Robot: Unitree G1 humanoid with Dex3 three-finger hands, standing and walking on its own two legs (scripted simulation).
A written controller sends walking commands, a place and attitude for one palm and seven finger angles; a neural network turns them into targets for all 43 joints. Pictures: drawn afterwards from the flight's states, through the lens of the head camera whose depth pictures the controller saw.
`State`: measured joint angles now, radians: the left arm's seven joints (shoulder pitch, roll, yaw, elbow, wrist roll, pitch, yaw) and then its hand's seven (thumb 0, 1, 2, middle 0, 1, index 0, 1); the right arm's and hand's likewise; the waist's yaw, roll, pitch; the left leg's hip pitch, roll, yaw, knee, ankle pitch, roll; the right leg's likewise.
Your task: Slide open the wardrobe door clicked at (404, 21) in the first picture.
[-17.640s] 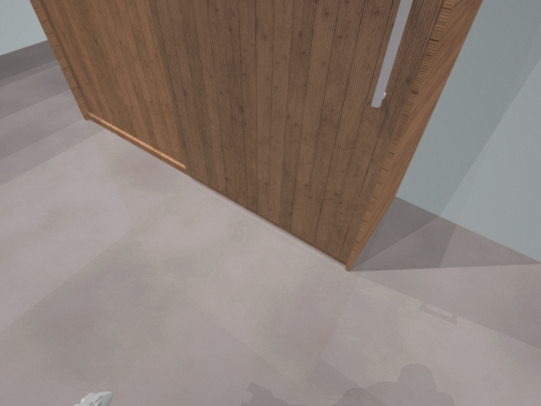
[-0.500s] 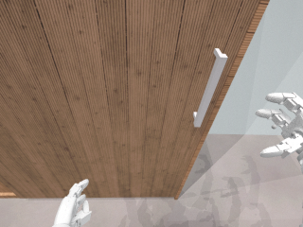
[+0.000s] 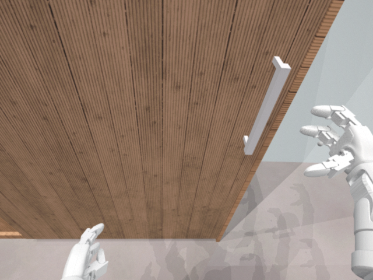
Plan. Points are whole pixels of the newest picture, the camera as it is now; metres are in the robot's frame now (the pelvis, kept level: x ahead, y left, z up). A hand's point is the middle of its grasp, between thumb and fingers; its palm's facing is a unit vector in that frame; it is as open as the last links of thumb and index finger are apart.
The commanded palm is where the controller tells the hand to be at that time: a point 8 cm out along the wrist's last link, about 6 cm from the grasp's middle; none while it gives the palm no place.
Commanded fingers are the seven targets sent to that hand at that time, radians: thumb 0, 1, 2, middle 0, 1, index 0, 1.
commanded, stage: move the hooked fingers beside the handle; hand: right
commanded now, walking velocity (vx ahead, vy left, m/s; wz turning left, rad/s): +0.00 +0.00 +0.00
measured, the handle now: (260, 111) +0.45 -0.14 +0.16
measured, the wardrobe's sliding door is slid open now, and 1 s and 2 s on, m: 0.00 0.00 0.00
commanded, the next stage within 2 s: none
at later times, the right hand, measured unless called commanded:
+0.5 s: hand (301, 132) +0.38 -0.20 +0.17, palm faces -0.02 +1.00 -0.03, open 14.0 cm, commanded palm +0.36 -0.25 +0.17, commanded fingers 0.00 0.50 -0.30 0.30 1.20 0.30 1.20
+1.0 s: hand (295, 129) +0.39 -0.20 +0.16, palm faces -0.04 +1.00 -0.01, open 14.0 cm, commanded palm +0.37 -0.24 +0.16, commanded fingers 0.00 0.50 -0.30 0.30 1.20 0.30 1.20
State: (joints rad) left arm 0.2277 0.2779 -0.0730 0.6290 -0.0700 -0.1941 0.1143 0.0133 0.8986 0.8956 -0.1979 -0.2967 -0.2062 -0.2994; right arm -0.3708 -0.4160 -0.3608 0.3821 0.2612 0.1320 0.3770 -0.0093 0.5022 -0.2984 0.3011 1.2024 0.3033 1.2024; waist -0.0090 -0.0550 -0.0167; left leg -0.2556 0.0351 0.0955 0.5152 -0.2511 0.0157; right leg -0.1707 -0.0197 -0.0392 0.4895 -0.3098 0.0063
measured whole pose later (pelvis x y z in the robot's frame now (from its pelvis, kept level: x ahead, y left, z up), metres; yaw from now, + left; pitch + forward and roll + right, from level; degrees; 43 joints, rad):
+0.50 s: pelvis +0.00 +0.00 +0.00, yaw +1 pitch +0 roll +0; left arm 0.26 0.28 -0.06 0.64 -0.07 -0.17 0.11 0.01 0.90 0.90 -0.20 -0.30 -0.21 -0.30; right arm -0.46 -0.37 -0.31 0.47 0.23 0.07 0.30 -0.01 0.50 -0.30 0.30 1.20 0.30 1.20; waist 0.01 -0.05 -0.02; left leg -0.27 0.03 0.08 0.51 -0.24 0.01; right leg -0.18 -0.02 -0.05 0.48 -0.31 0.00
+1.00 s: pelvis +0.00 -0.01 +0.00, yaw +1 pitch +1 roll +0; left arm 0.29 0.28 -0.05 0.65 -0.07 -0.13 0.09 0.01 0.90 0.90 -0.20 -0.30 -0.21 -0.30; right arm -0.50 -0.35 -0.29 0.53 0.23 0.05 0.29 -0.01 0.50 -0.30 0.30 1.20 0.30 1.20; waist 0.01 -0.04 -0.04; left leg -0.28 0.04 0.07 0.50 -0.24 0.00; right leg -0.19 -0.01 -0.06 0.48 -0.31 -0.01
